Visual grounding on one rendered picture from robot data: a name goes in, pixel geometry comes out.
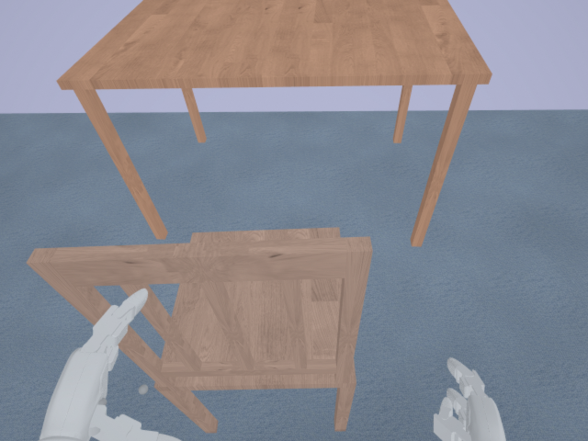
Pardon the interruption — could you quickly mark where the chair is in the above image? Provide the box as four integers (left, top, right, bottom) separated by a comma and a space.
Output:
27, 227, 373, 433

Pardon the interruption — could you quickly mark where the table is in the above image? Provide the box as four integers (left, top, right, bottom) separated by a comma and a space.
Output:
57, 0, 492, 247

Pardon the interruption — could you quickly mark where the robot right hand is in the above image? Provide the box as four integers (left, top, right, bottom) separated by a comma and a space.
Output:
434, 357, 506, 441

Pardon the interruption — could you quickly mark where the robot left hand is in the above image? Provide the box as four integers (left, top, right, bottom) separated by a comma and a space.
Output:
40, 288, 181, 441

